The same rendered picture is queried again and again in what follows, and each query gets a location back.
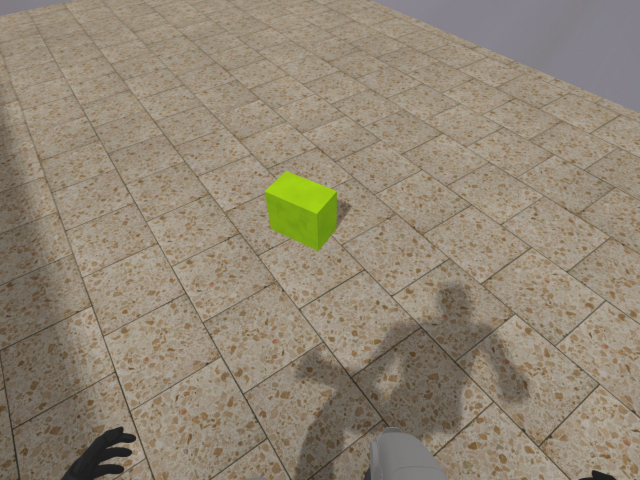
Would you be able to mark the carton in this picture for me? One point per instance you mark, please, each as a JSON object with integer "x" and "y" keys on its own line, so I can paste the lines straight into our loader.
{"x": 302, "y": 209}

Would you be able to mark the robot right shin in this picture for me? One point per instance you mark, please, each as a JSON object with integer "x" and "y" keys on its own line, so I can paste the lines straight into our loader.
{"x": 391, "y": 429}

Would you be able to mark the robot left hand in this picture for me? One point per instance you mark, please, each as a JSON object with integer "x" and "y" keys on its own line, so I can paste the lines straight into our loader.
{"x": 87, "y": 466}

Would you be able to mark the robot right thigh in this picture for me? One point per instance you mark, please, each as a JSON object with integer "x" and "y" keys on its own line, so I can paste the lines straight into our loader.
{"x": 401, "y": 456}

